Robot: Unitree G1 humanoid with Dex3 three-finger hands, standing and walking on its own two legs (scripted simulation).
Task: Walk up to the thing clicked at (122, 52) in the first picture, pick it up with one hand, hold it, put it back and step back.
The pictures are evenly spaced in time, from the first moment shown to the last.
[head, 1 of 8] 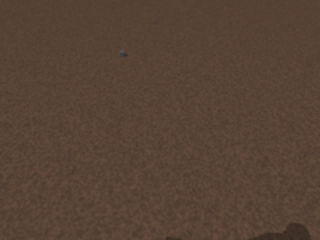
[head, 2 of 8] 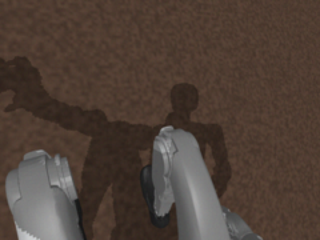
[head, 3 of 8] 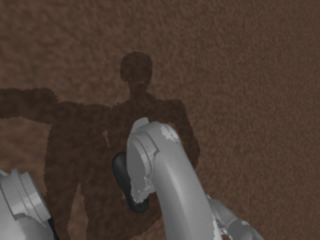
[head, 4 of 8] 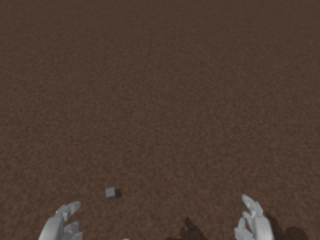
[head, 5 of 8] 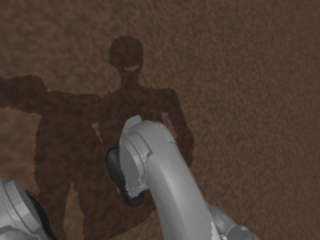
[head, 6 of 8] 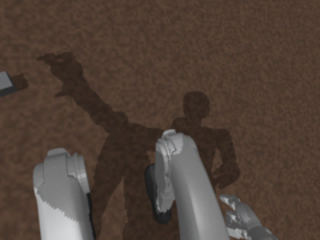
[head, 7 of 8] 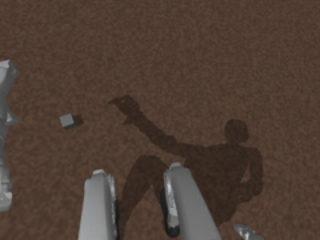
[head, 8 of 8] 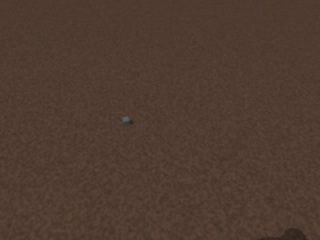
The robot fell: no
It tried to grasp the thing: yes
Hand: left
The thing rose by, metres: 0.01
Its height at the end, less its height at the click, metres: +0.00
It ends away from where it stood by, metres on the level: 0.01
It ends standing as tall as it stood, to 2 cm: yes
